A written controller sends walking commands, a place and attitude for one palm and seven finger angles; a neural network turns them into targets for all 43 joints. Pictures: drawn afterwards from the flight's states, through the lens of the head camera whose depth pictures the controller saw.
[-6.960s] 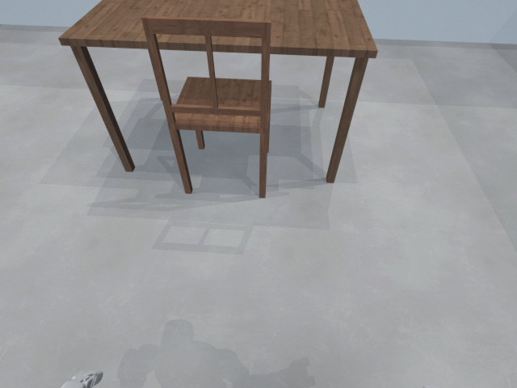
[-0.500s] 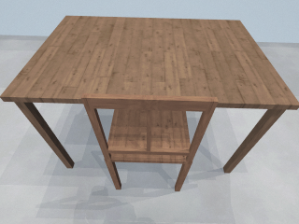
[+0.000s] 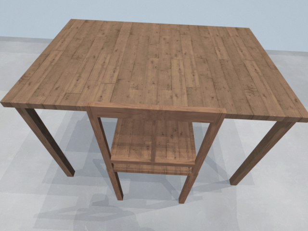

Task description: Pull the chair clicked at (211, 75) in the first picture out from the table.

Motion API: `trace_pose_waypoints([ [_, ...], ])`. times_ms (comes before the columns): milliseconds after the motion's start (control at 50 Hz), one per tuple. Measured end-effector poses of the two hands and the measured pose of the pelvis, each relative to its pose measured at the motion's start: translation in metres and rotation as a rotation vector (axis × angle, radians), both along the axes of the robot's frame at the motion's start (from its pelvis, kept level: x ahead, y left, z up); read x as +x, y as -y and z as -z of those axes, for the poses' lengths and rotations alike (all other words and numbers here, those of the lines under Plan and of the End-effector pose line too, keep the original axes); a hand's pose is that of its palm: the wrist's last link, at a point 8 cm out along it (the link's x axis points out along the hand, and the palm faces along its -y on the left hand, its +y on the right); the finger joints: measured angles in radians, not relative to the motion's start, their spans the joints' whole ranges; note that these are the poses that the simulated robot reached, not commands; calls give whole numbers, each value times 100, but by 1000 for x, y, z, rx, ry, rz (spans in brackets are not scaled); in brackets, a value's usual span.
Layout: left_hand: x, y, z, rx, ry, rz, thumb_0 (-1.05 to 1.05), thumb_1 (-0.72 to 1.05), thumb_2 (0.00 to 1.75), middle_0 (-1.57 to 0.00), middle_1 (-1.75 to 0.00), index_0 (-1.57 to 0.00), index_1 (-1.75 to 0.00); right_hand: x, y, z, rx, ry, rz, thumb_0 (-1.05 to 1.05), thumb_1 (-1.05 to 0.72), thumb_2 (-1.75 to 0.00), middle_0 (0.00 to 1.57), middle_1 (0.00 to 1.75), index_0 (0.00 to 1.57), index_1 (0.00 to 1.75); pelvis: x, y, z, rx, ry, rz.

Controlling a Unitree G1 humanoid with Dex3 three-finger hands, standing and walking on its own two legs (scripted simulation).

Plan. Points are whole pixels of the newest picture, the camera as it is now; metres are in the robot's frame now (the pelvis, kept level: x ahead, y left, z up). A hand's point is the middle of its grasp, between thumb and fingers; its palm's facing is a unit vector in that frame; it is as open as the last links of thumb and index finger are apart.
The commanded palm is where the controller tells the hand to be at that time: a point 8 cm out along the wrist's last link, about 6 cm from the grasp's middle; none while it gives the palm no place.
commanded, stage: look again from close up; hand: left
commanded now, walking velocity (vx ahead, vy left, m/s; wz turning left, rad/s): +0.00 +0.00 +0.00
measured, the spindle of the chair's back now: (153, 142) +0.44 +0.03 -0.11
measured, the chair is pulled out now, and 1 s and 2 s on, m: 0.00 0.00 0.00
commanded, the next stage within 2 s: none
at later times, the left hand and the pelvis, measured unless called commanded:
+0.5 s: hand out of the picture -0.03 +0.15 -0.18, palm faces +0.04 -0.99 -0.17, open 7.3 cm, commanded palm none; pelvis +0.00 -0.01 +0.00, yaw +0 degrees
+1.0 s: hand out of the picture -0.04 +0.14 -0.17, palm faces +0.05 -0.99 -0.16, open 7.3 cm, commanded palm none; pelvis -0.01 -0.02 +0.00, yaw +0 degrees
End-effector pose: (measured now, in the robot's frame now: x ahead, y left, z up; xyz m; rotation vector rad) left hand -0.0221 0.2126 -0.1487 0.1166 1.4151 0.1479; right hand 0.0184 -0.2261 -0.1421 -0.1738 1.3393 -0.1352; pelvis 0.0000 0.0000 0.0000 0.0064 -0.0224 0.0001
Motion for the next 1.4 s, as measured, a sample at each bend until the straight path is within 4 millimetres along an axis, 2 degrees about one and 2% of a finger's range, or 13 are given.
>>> trace_pose_waypoints([
  [280,4,1,-3,11,20,4,0,91,90,-20,-30,-20,-30,-21,-4,3,24,-43,17,1,-92,-89,20,30,20,30,-1,4,-1,2,9,0],
  [540,-11,12,-3,-4,-10,-5,0,91,90,-20,-30,-20,-30,-38,-8,4,47,-78,30,1,-91,-89,20,30,20,30,-5,8,-1,2,6,-1],
  [820,-22,21,-2,-12,-24,-15,0,91,90,-20,-30,-20,-30,-41,-5,5,46,-77,33,1,-91,-90,20,30,20,30,-8,12,-1,2,8,-1],
  [1400,-22,31,-4,-4,-20,-18,0,91,90,-20,-30,-20,-30,-46,0,7,64,-90,36,1,-91,-90,20,30,20,30,-8,23,-1,5,6,-3],
])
